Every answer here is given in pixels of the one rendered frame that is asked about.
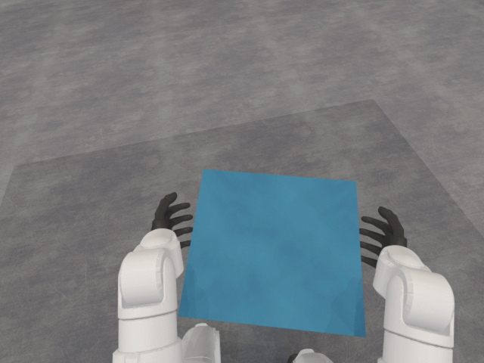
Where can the robot left forearm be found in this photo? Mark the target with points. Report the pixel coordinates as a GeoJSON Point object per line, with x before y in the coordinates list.
{"type": "Point", "coordinates": [147, 301]}

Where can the robot right hand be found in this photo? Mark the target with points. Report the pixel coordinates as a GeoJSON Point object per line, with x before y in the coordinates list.
{"type": "Point", "coordinates": [394, 234]}

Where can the carton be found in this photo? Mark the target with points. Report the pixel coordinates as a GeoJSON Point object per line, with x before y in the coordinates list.
{"type": "Point", "coordinates": [277, 251]}

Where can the left robot thigh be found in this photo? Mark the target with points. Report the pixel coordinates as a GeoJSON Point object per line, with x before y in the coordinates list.
{"type": "Point", "coordinates": [201, 345]}

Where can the robot left hand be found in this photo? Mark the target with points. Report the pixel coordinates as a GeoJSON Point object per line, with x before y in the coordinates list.
{"type": "Point", "coordinates": [164, 212]}

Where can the robot right forearm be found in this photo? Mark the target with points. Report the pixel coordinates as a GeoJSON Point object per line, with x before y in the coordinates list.
{"type": "Point", "coordinates": [419, 309]}

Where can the robot right shin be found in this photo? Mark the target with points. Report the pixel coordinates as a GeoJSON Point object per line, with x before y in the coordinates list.
{"type": "Point", "coordinates": [304, 351]}

